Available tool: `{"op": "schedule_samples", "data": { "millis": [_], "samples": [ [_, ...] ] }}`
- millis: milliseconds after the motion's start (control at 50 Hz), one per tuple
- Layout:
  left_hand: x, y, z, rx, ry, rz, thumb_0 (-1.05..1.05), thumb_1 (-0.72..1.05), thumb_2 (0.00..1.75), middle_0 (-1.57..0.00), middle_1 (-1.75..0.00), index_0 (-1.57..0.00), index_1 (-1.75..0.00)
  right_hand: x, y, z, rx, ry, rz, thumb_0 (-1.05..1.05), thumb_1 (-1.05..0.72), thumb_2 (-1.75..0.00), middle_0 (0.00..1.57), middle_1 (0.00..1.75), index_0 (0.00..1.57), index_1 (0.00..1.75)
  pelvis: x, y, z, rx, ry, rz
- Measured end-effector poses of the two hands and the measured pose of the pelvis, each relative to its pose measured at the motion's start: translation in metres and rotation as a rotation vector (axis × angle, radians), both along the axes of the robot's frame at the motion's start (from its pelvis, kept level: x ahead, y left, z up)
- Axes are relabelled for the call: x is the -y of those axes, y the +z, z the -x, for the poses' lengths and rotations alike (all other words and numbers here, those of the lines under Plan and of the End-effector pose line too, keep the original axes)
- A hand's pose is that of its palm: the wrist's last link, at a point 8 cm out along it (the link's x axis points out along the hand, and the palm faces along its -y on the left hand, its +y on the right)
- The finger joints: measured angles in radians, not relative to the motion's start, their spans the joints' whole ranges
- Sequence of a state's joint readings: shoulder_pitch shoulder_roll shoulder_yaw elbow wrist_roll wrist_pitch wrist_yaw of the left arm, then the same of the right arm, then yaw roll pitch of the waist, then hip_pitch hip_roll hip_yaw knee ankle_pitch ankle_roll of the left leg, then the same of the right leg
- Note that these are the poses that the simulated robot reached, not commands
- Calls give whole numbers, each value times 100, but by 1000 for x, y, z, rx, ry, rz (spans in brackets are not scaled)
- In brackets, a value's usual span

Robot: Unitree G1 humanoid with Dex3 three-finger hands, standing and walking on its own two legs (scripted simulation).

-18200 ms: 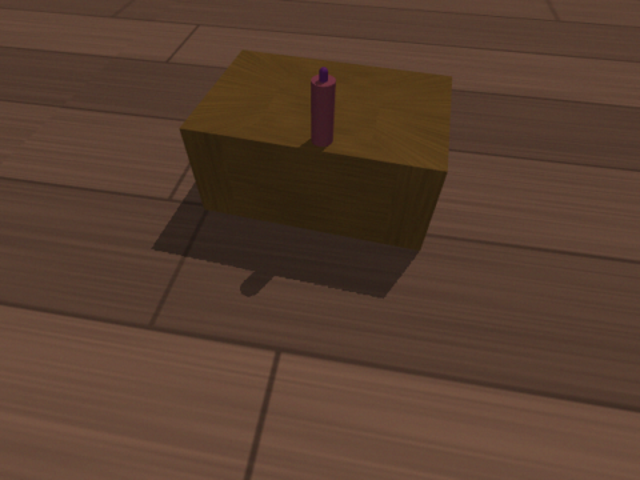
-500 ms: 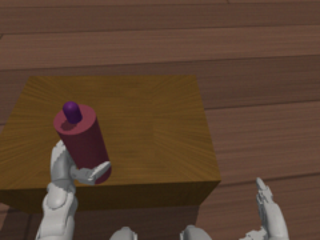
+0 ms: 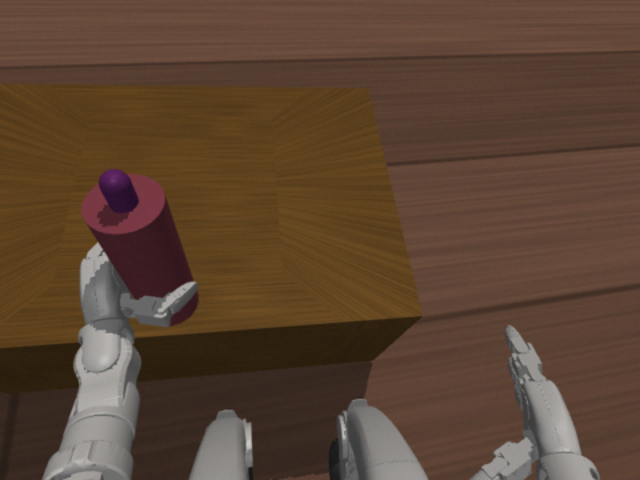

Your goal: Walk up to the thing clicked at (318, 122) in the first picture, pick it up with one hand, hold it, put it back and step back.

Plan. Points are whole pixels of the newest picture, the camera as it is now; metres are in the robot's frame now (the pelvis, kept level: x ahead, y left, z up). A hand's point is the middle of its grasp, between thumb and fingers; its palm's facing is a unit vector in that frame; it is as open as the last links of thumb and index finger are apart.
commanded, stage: crouch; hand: left
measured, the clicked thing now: (148, 252) +0.38 +0.18 +0.02
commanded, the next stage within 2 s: lower in 0.50 s
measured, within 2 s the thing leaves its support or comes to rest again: neither
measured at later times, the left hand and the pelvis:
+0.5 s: hand (163, 272) +0.40 +0.19 -0.08, palm faces +0.16 -0.99 -0.03, open 10.4 cm; pelvis +0.00 +0.00 -0.04, yaw +0 degrees
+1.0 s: hand (173, 281) +0.41 +0.19 -0.14, palm faces +0.18 -0.98 -0.04, open 10.4 cm; pelvis -0.01 +0.00 -0.08, yaw -1 degrees
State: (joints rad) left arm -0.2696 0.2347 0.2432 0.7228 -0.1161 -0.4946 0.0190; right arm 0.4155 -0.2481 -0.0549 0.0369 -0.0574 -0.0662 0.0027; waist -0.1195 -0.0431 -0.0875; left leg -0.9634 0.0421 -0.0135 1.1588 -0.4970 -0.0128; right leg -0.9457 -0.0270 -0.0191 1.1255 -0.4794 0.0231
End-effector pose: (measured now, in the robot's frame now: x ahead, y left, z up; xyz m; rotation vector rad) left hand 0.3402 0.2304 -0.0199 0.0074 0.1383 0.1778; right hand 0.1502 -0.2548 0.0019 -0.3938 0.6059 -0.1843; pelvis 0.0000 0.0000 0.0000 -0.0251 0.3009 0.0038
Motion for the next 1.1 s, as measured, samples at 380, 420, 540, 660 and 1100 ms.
{"op": "schedule_samples", "data": {
  "millis": [380,420,540,660,1100],
  "samples": [
    [-7,-41,-22,36,2,-21,0,-40,104,-66,-96,-70,-95,-1,-10,-6,7,18,43,-1,57,-4,6,5,6,5,-2,-33,0,-88,6,19],
    [-7,-46,-24,31,0,-19,0,-40,104,-66,-96,-70,-95,-1,-10,-5,7,20,49,-1,57,-4,6,5,6,5,-3,-36,1,-95,6,21],
    [-4,-56,-29,26,-21,-21,0,-40,104,-66,-96,-70,-95,1,-10,-1,10,12,67,-1,57,-4,6,5,6,5,-3,-43,4,-109,3,23],
    [-3,-65,-31,30,-15,-20,0,-40,104,-66,-96,-70,-95,3,-7,2,20,-1,85,-1,57,-4,6,5,6,5,-3,-48,6,-118,0,24],
    [-7,-131,-39,7,9,-19,0,-39,104,-66,-96,-69,-96,5,-14,1,42,29,169,-1,55,-5,6,5,6,5,-1,-84,9,-203,-6,35]
  ]
}}
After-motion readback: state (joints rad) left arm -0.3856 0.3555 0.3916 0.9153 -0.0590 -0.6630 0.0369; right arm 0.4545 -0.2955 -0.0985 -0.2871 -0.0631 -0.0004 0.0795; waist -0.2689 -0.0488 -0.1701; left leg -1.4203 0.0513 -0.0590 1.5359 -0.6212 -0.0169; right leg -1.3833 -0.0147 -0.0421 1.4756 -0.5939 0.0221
